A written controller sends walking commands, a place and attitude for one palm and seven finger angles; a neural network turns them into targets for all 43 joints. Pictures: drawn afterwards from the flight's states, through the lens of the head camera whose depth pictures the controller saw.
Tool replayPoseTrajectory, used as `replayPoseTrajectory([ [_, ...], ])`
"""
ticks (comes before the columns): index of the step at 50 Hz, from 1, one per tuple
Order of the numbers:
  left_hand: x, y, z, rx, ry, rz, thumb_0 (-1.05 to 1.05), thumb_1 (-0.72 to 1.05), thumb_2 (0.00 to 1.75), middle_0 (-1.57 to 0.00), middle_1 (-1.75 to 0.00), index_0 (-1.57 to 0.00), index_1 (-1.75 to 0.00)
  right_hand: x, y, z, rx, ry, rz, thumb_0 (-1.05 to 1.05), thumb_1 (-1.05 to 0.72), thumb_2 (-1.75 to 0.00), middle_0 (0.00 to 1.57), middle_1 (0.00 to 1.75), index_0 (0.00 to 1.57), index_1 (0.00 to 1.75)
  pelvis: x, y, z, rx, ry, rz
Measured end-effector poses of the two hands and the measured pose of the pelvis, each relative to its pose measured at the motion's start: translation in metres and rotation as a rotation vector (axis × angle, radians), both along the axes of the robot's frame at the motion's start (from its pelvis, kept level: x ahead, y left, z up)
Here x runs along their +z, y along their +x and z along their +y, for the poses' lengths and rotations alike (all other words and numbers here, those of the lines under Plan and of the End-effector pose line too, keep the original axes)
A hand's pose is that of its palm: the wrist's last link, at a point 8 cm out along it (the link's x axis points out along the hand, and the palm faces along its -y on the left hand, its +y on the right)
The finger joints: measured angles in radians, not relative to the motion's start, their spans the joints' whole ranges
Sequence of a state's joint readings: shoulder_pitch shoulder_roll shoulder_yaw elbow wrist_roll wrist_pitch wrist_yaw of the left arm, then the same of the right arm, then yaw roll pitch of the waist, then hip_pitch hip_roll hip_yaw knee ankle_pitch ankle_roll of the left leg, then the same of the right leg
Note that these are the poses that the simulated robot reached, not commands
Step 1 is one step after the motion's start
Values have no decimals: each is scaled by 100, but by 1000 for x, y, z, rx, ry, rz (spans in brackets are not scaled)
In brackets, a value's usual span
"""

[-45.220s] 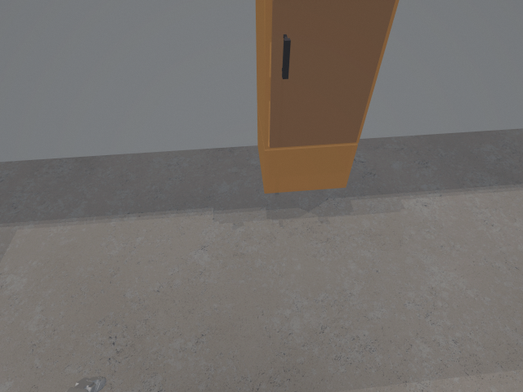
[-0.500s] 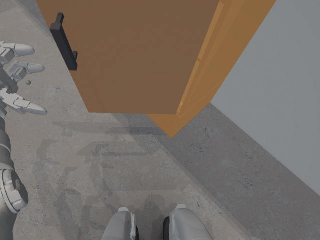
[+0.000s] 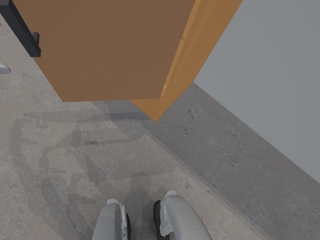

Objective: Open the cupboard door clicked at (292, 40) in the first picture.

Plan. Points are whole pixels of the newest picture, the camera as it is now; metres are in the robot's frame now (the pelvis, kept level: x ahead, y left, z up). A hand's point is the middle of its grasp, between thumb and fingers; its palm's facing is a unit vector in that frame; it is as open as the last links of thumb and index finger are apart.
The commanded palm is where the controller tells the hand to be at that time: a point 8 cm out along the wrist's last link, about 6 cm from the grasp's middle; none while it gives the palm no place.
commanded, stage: move the hooked fingers beside the handle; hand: left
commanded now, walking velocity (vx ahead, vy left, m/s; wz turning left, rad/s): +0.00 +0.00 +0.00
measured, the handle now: (22, 23) +0.58 +0.24 +0.08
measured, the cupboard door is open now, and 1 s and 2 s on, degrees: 47 47 47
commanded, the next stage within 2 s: slide the fingers in behind the handle in 0.82 s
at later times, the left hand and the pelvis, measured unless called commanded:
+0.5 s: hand out of the picture +0.54 +0.31 +0.08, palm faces +0.03 -1.00 -0.02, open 14.0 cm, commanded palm +0.53 +0.33 +0.07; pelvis +0.01 +0.00 +0.00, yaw +0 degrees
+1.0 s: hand out of the picture +0.53 +0.31 +0.08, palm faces +0.02 -1.00 -0.02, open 14.0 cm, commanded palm +0.52 +0.32 +0.07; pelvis +0.01 +0.01 +0.00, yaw +0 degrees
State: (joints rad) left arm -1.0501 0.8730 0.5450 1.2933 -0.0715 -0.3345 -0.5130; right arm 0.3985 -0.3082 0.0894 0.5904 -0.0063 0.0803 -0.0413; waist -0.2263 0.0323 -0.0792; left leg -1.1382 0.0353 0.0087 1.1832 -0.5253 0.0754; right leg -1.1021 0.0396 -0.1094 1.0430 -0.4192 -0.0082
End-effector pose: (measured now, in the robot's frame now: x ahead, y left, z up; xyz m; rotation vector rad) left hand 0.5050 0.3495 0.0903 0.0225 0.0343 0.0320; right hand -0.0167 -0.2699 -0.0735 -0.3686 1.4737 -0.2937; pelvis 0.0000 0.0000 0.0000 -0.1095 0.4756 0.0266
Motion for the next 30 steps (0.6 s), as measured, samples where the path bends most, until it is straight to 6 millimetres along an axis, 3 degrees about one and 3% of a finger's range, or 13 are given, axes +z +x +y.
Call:
replayPoseTrajectory([
  [13,-12,14,4,-3,2,28,-1,-50,30,-30,-120,-30,-120,1,-12,8,-29,11,57,1,-90,-89,20,30,20,30,-3,4,2,-10,-11,32],
  [30,-7,7,10,-8,6,5,-1,-50,30,-30,-120,-30,-120,6,13,9,1,10,24,1,-90,-89,20,30,20,30,4,11,5,6,-18,17],
])
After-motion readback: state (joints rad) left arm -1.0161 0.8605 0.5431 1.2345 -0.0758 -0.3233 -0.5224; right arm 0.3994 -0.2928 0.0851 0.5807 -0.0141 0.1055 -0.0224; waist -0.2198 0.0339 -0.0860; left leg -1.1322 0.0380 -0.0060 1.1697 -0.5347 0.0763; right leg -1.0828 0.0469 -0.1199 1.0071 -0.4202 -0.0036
